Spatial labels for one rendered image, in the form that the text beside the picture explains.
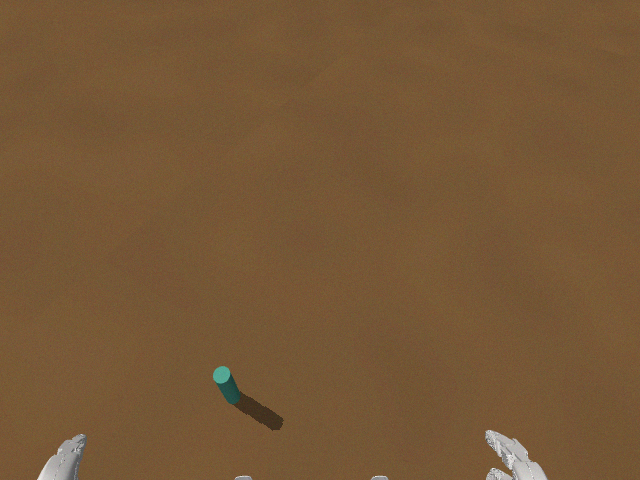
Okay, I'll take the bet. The can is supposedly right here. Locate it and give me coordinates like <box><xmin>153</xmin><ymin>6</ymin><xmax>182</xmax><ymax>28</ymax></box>
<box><xmin>213</xmin><ymin>366</ymin><xmax>241</xmax><ymax>404</ymax></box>

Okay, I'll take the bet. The left robot hand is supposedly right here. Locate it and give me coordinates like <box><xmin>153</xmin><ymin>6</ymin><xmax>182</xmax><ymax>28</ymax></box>
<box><xmin>37</xmin><ymin>434</ymin><xmax>87</xmax><ymax>480</ymax></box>

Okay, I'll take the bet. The right robot hand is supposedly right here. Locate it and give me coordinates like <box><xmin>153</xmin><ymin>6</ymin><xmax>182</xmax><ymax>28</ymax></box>
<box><xmin>485</xmin><ymin>430</ymin><xmax>548</xmax><ymax>480</ymax></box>

